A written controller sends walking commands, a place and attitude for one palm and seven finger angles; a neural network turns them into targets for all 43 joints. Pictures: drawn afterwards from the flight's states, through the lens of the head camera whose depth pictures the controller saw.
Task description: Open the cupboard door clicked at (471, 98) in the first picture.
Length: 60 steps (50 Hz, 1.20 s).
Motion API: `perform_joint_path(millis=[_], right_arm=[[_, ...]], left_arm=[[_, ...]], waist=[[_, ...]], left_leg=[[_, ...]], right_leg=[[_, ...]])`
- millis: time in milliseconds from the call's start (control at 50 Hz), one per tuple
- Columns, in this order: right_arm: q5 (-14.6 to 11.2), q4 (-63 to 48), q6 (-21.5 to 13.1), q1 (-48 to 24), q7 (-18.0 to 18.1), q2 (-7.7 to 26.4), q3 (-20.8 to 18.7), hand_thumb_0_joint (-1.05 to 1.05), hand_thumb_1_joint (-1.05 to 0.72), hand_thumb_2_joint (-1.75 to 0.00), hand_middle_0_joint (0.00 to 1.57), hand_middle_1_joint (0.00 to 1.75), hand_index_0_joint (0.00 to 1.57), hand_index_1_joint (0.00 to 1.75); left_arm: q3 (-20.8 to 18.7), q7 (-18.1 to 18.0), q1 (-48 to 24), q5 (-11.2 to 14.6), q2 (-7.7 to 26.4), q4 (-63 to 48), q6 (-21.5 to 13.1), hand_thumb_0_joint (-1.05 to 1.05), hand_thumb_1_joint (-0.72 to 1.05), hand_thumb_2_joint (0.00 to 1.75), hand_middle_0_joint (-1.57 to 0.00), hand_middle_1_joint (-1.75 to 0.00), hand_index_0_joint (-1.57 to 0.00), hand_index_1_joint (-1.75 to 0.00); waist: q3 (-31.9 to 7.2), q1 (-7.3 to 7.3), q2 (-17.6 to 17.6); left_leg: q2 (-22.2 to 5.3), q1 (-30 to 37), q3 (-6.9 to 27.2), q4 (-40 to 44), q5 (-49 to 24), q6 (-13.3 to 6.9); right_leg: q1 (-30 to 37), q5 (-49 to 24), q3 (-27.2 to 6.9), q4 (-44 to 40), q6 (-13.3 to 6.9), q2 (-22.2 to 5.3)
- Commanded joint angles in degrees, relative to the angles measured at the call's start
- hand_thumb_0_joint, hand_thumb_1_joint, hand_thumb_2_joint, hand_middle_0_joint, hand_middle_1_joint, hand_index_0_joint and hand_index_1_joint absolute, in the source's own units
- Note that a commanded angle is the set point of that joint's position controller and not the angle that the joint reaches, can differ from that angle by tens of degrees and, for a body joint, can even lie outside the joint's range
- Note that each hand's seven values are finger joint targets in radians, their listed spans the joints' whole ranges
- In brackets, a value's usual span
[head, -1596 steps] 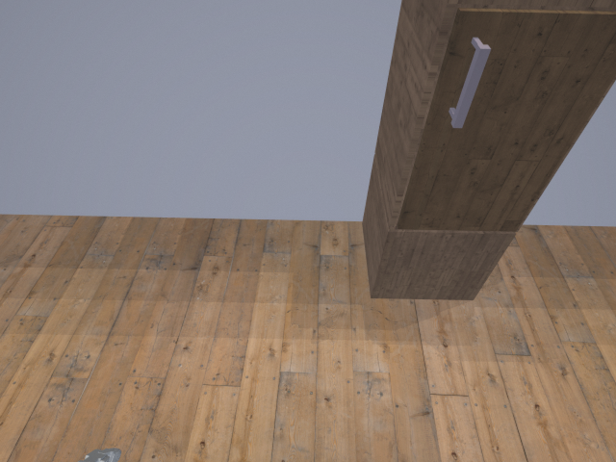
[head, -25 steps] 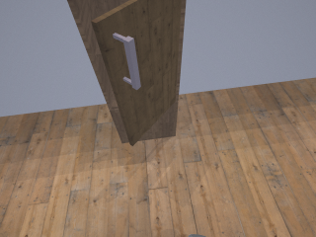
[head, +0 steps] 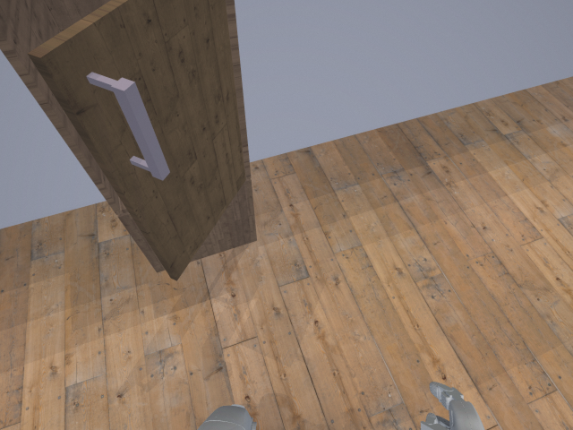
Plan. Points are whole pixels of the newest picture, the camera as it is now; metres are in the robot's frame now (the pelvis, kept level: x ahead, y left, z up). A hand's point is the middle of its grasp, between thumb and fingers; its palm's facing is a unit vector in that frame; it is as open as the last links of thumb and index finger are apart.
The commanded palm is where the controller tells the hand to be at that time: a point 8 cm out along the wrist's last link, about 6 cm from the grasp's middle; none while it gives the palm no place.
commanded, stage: walk to a spot facing it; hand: left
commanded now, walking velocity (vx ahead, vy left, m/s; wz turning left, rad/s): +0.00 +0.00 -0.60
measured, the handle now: (132, 131) +0.45 +0.27 +0.12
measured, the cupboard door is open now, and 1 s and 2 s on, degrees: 44 44 44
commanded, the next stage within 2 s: none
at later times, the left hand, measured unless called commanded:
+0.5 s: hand (208, 365) +0.21 +0.16 -0.16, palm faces -0.33 -0.90 -0.28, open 7.4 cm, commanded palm none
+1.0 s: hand (240, 345) +0.25 +0.11 -0.16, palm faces -0.58 -0.80 -0.18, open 7.4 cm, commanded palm none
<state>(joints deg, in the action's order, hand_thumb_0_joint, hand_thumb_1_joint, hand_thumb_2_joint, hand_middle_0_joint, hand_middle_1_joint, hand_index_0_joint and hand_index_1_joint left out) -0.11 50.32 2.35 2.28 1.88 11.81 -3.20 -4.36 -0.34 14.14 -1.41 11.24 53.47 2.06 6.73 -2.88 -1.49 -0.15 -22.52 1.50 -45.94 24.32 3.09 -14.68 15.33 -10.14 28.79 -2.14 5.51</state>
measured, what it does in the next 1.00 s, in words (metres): steps on the spot, turning right: left foot, then right foot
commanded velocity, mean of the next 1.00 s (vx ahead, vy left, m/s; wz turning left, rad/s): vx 0.05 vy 0.00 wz -0.60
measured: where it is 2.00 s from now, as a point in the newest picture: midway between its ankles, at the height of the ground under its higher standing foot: (378, 394)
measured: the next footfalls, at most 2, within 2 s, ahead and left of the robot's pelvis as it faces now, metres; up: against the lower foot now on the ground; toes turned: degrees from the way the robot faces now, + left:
left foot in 0.06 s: +0.04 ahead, +0.14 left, +0.00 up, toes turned -3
right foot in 0.44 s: +0.03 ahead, -0.13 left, +0.00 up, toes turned -21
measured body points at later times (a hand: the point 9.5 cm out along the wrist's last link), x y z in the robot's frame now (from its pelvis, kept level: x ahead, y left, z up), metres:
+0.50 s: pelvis +0.02 +0.00 -0.02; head +0.07 -0.03 +0.43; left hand +0.23 +0.20 -0.14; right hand -0.06 -0.26 -0.17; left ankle +0.01 +0.14 -0.70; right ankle -0.01 -0.12 -0.74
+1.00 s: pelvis +0.06 +0.00 +0.00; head +0.11 -0.01 +0.45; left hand +0.28 +0.15 -0.15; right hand -0.06 -0.21 -0.14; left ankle +0.11 +0.11 -0.74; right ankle -0.03 -0.10 -0.69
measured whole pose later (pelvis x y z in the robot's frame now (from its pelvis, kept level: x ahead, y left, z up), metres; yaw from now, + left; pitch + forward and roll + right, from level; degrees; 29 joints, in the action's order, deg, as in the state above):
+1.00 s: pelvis +0.06 +0.00 +0.00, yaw -38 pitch +1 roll -2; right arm 2.0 52.2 -0.5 16.3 1.5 9.3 -1.3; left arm -5.0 2.6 9.3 -1.3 13.0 52.2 3.9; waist 4.7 0.2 -0.4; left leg -7.5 -11.4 -10.5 -28.1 17.0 1.2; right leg -24.6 24.8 3.3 51.4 2.5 -1.9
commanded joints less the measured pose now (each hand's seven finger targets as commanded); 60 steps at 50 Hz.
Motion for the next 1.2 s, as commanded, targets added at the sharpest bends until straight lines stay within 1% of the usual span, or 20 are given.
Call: perform_joint_path(millis=[0, 20, 40, 140, 360, 380, 400, 420, 440, 680, 700, 720, 740, 860, 980, 1040, 1060, 1080, 1100, 1180], right_arm=[[0.11, -1.92, -2.75, 10.3, 1.07, 7.02, -1.19, 0.0, -0.9, -0.9, 0.2, 0.3, 0.2, 0.3], [1.23, -2.31, -3.4, 11.43, 1.37, 12.84, -2.14, 0.0, -0.9, -0.9, 0.2, 0.3, 0.2, 0.3], [1.47, -3.19, -2.75, 12.51, 1.55, 14.71, -2.22, 0.0, -0.9, -0.9, 0.2, 0.3, 0.2, 0.3], [1.76, -4.05, -3.03, 9.85, 1.51, 9.25, -0.59, 0.0, -0.9, -0.9, 0.2, 0.3, 0.2, 0.3], [1.63, -1.33, -2.31, 13.81, 0.13, 11.85, -2.05, 0.0, -0.9, -0.9, 0.2, 0.3, 0.2, 0.3], [1.18, -1.82, -2.25, 12.55, -0.17, 11.49, -2.09, 0.0, -0.9, -0.9, 0.2, 0.3, 0.2, 0.3], [0.45, -3.49, -2.11, 12.41, -0.65, 7.31, -1.14, 0.0, -0.9, -0.9, 0.2, 0.3, 0.2, 0.3], [0.4, -5.15, -1.38, 9.61, -0.36, 7.35, -0.85, 0.0, -0.9, -0.9, 0.2, 0.3, 0.2, 0.3], [0.43, -4.16, -0.82, 9.16, -0.05, 7.48, -0.99, 0.0, -0.9, -0.9, 0.2, 0.3, 0.2, 0.3], [0.48, -0.64, -1.95, 17.15, 0.0, 5.22, -0.86, 0.0, -0.9, -0.9, 0.2, 0.3, 0.2, 0.3], [0.67, -0.1, -2.6, 19.37, 0.34, 7.15, -1.05, 0.0, -0.9, -0.9, 0.2, 0.3, 0.2, 0.3], [1.64, -0.42, -3.29, 19.77, 0.57, 12.79, -1.98, 0.0, -0.9, -0.9, 0.2, 0.3, 0.2, 0.3], [2.06, -1.56, -3.15, 20.64, 0.96, 15.53, -2.31, 0.0, -0.9, -0.9, 0.2, 0.3, 0.2, 0.3], [1.97, -2.34, -3.68, 14.65, 1.08, 9.13, -0.84, 0.0, -0.9, -0.9, 0.2, 0.3, 0.2, 0.3], [2.34, 0.8, -3.63, 20.27, -0.03, 10.43, -2.04, 0.0, -0.9, -0.9, 0.2, 0.3, 0.2, 0.3], [2.21, 0.58, -3.43, 18.15, -0.59, 10.96, -2.17, 0.0, -0.9, -0.9, 0.2, 0.3, 0.2, 0.3], [1.69, 0.0, -3.44, 15.82, -1.07, 10.13, -2.1, 0.0, -0.9, -0.9, 0.2, 0.3, 0.2, 0.3], [0.53, -2.23, -3.53, 12.75, -1.74, 5.83, -1.15, 0.0, -0.9, -0.9, 0.2, 0.3, 0.2, 0.3], [0.96, -5.78, -3.3, 5.17, -1.86, 5.71, -0.53, 0.0, -0.9, -0.9, 0.2, 0.3, 0.2, 0.3], [1.63, -2.14, -3.21, 6.18, -2.37, 6.15, -1.59, 0.0, -0.9, -0.9, 0.2, 0.3, 0.2, 0.3]], left_arm=[[-2.77, -0.84, -2.09, 0.58, 10.02, -4.8, -0.83, 0.0, 0.9, 0.9, -0.2, -0.3, -0.2, -0.3], [-2.14, -0.21, 0.36, 1.13, 6.32, -5.69, -0.73, 0.0, 0.9, 0.9, -0.2, -0.3, -0.2, -0.3], [-1.87, 0.22, -0.61, 0.51, 6.72, -6.56, -0.96, 0.0, 0.9, 0.9, -0.2, -0.3, -0.2, -0.3], [-1.75, 1.84, -2.72, 0.19, 6.33, -5.14, 0.03, 0.0, 0.9, 0.9, -0.2, -0.3, -0.2, -0.3], [-0.85, 2.2, -4.56, 0.15, 6.36, -5.76, -0.67, 0.0, 0.9, 0.9, -0.2, -0.3, -0.2, -0.3], [-1.43, 1.85, 0.62, 0.05, 8.47, -4.27, -1.17, 0.0, 0.9, 0.9, -0.2, -0.3, -0.2, -0.3], [-2.82, 0.83, 4.59, -0.54, 15.31, -3.15, -2.0, 0.0, 0.9, 0.9, -0.2, -0.3, -0.2, -0.3], [-3.11, 0.11, 6.89, 0.54, 18.68, -2.39, -1.8, 0.0, 0.9, 0.9, -0.2, -0.3, -0.2, -0.3], [-2.89, -0.46, 5.06, 0.41, 16.96, -2.74, -1.6, 0.0, 0.9, 0.9, -0.2, -0.3, -0.2, -0.3], [-2.37, -0.07, -8.06, 0.19, 12.56, -6.58, -0.43, 0.0, 0.9, 0.9, -0.2, -0.3, -0.2, -0.3], [-2.02, 0.05, -8.35, 0.58, 10.42, -7.11, -0.14, 0.0, 0.9, 0.9, -0.2, -0.3, -0.2, -0.3], [-1.28, 0.47, -6.05, 1.13, 6.05, -8.05, 0.18, 0.0, 0.9, 0.9, -0.2, -0.3, -0.2, -0.3], [-1.13, 0.85, -6.9, 0.76, 5.91, -8.97, -0.03, 0.0, 0.9, 0.9, -0.2, -0.3, -0.2, -0.3], [-1.29, 2.58, -6.33, 0.16, 4.1, -6.3, 0.22, 0.0, 0.9, 0.9, -0.2, -0.3, -0.2, -0.3], [-0.58, 3.61, -11.73, -0.22, 2.93, -7.57, -0.99, 0.0, 0.9, 0.9, -0.2, -0.3, -0.2, -0.3], [-1.12, 3.48, -6.02, -0.36, 3.88, -5.44, -1.76, 0.0, 0.9, 0.9, -0.2, -0.3, -0.2, -0.3], [-1.94, 2.99, 1.57, -0.44, 6.33, -3.02, -2.22, 0.0, 0.9, 0.9, -0.2, -0.3, -0.2, -0.3], [-3.6, 2.09, 9.11, -0.8, 13.19, -0.62, -2.96, 0.0, 0.9, 0.9, -0.2, -0.3, -0.2, -0.3], [-4.4, 1.06, 12.91, 0.38, 17.55, 0.38, -2.68, 0.0, 0.9, 0.9, -0.2, -0.3, -0.2, -0.3], [-2.21, 0.05, 1.29, 0.0, 9.82, -2.36, -3.86, 0.0, 0.9, 0.9, -0.2, -0.3, -0.2, -0.3]], waist=[[-12.57, 5.5, -1.14], [-14.06, 4.69, 14.77], [-11.11, 4.84, 16.65], [-8.37, 2.53, 11.79], [-7.82, 2.4, 11.25], [-10.2, -0.64, 6.8], [-12.74, -2.08, -11.38], [-12.52, -3.53, -14.93], [-11.28, -2.73, -12.62], [-8.05, 5.74, -6.97], [-8.9, 6.77, -2.77], [-9.05, 5.97, 14.22], [-8.81, 6.46, 17.44], [-7.59, 3.5, 11.68], [-6.12, 7.19, 13.25], [-6.61, 3.81, 10.3], [-9.07, -0.23, 4.25], [-10.46, -4.41, -13.65], [-6.07, -7.03, -19.34], [-0.7, 1.08, -5.79]], left_leg=[[-3.89, 19.02, 2.42, 23.5, -13.33, -1.95], [-19.52, 28.17, 18.61, 27.64, -23.0, -8.1], [-29.23, 23.21, 23.9, 28.04, -32.47, -14.72], [-16.84, 20.18, 2.55, 23.39, -47.15, -10.77], [-17.91, 14.33, -6.48, 15.67, -38.39, -6.6], [-16.22, 9.24, -8.64, 7.57, -33.2, -4.09], [-8.52, -5.02, -14.06, -7.13, -9.65, -0.15], [-4.1, -10.61, -7.37, -17.24, 14.61, 0.91], [-5.14, -11.49, -2.25, -21.4, 11.65, 0.17], [-0.88, 9.33, -5.05, 13.26, -7.31, 0.3], [-4.16, 15.67, -1.75, 21.57, -9.45, -0.79], [-18.57, 20.3, 15.27, 28.96, -11.77, -6.17], [-28.61, 16.48, 23.34, 32.06, -15.78, -12.34], [-17.39, 18.58, -1.23, 26.32, -32.77, -8.72], [-20.09, 18.16, -4.13, 28.3, -12.34, -9.0], [-19.25, 12.71, -8.02, 21.61, -7.23, -6.51], [-16.49, 5.96, -11.54, 12.54, -6.24, -4.39], [-9.25, -11.16, -17.4, -5.22, 3.09, -1.26], [-4.46, -23.14, -10.24, -17.54, 15.34, -0.01], [-8.49, -16.89, -2.21, -17.28, -3.28, 0.7]], right_leg=[[-3.49, -22.52, -10.72, 4.14, -2.67, -9.09], [-15.9, 3.9, -1.9, 14.2, 1.36, -0.77], [-18.64, 22.85, 5.66, 26.98, 3.77, -1.71], [-19.58, 11.3, 8.57, 39.52, 5.96, -6.59], [1.01, 0.38, 16.09, 3.58, 1.97, -5.32], [10.79, -8.21, 13.61, -3.67, 0.62, -7.41], [21.93, -27.14, -5.39, -7.62, -4.89, -21.88], [19.01, -41.41, -13.62, -7.17, -11.13, -29.97], [15.09, -29.95, -12.12, -7.41, -11.89, -26.57], [-3.38, -12.64, -7.48, -3.73, -5.19, -14.42], [-8.45, -8.34, -5.08, 0.6, -2.39, -11.17], [-17.76, 7.01, 2.14, 12.06, 1.46, -2.76], [-18.94, 21.35, 8.16, 26.53, 3.27, -2.11], [-18.54, 8.27, 11.54, 33.8, 5.41, -7.9], [-12.22, 10.64, 16.6, 12.81, 3.27, -7.22], [0.06, 5.23, 19.44, 1.59, 1.68, -5.07], [11.5, 3.56, 17.05, -3.6, -0.19, -5.78], [24.72, 14.85, -4.4, -11.86, -5.86, -20.05], [23.23, 12.26, -21.91, -17.7, -11.67, -29.01], [7.23, 10.68, -8.78, -18.5, -9.54, -21.51]])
